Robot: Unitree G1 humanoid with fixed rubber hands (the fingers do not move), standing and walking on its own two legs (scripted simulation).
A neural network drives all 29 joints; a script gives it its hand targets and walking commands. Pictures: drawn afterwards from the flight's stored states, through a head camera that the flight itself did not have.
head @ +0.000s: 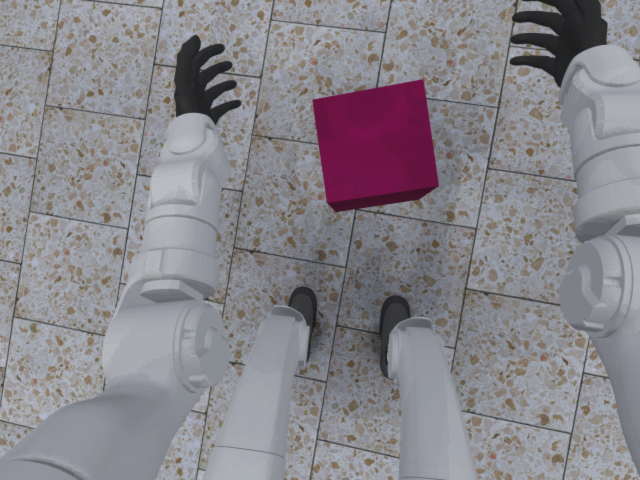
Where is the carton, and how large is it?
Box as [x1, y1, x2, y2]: [312, 79, 438, 211]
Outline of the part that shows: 423,79 312,100 327,203 335,211 418,199 438,185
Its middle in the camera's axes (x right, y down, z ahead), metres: +0.12 -0.19 +0.84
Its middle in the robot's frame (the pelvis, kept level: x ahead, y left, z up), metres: +0.54 -0.01 -0.54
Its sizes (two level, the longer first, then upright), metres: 0.210 0.200 0.250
